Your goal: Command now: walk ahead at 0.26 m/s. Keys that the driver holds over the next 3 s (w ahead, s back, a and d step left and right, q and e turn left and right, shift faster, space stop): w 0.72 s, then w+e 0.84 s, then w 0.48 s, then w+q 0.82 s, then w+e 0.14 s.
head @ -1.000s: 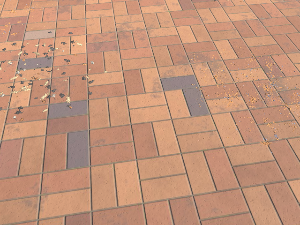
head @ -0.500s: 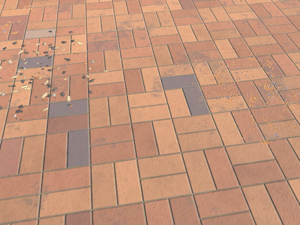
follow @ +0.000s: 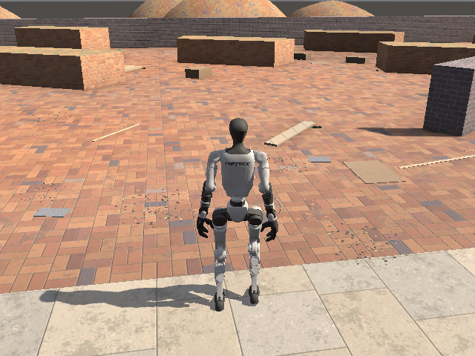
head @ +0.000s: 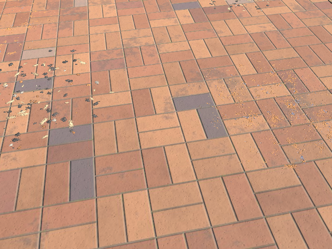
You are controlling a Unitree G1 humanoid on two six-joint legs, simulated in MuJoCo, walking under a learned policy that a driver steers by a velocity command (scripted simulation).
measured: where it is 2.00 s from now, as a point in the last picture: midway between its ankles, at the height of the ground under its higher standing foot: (207, 144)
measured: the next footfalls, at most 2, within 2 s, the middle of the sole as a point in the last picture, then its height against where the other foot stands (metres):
left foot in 0.58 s outside the picture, level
right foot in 1.16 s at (203, 200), level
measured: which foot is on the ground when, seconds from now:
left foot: down 0.00-0.10, up 0.12-0.56, down 0.58-1.00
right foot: down 0.00-0.60, up 0.62-1.00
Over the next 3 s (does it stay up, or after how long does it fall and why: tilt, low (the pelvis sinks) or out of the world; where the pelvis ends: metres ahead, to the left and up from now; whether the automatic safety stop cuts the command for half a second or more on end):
stays up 1.53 -0.30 0.02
